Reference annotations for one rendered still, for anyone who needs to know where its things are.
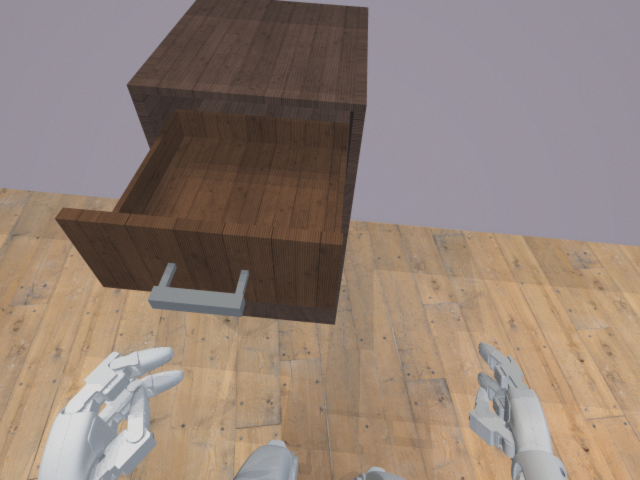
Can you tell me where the cabinet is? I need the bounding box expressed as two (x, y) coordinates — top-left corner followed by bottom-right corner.
(127, 0), (368, 325)

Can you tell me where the robot left hand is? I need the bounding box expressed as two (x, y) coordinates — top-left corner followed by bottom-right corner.
(37, 347), (184, 480)

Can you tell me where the robot right hand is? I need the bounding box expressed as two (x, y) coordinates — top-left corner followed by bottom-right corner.
(470, 342), (553, 460)

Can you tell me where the handle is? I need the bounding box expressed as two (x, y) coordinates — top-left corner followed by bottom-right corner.
(148, 263), (249, 317)

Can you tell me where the robot right shin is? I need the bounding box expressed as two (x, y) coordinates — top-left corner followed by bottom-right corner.
(365, 467), (385, 475)

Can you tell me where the drawer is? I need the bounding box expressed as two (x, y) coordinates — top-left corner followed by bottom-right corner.
(55, 109), (349, 309)

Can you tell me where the robot right forearm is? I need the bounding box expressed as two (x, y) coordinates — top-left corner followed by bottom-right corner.
(511, 450), (568, 480)

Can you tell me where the robot left thigh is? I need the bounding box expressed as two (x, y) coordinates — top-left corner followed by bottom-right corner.
(233, 445), (299, 480)

